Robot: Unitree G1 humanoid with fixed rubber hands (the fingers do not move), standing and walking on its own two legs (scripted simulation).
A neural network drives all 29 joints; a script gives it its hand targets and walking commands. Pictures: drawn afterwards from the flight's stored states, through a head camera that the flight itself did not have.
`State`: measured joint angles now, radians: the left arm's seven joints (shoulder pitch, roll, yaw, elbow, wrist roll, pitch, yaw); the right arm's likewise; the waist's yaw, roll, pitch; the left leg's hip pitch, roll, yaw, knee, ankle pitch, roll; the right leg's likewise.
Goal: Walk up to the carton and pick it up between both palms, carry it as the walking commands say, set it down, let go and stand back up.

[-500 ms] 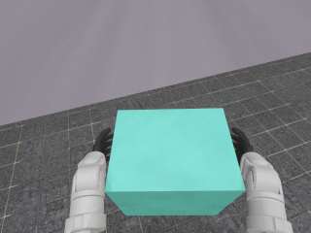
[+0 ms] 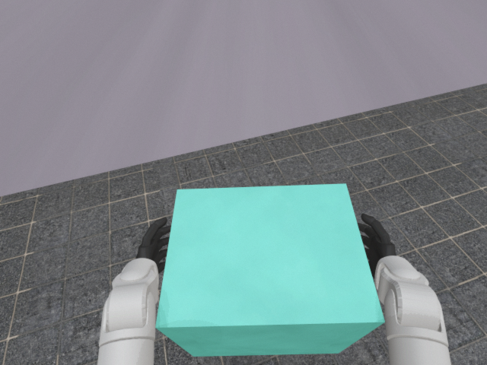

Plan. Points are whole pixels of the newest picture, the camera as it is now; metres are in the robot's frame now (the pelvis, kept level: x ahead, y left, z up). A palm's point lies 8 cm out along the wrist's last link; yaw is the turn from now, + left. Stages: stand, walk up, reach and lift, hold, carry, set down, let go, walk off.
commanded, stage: hold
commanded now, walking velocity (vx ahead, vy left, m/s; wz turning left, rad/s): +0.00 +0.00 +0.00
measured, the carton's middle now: (263, 277) +0.27 +0.00 -0.03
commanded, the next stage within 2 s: carry in 1.18 s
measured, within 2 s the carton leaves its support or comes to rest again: neither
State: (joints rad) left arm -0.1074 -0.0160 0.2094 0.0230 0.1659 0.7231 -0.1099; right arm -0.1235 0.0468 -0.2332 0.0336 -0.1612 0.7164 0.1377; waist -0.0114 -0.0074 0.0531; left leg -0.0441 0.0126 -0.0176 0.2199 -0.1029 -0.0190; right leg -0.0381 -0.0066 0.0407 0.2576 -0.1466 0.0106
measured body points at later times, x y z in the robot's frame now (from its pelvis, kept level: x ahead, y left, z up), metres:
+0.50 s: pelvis -0.01 +0.00 +0.00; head -0.02 +0.01 +0.45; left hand +0.28 +0.19 +0.03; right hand +0.27 -0.19 +0.03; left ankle +0.02 +0.13 -0.75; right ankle +0.00 -0.13 -0.75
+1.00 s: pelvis +0.00 +0.00 +0.00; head -0.01 +0.01 +0.45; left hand +0.28 +0.19 +0.03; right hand +0.27 -0.19 +0.03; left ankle +0.02 +0.13 -0.75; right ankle +0.00 -0.13 -0.75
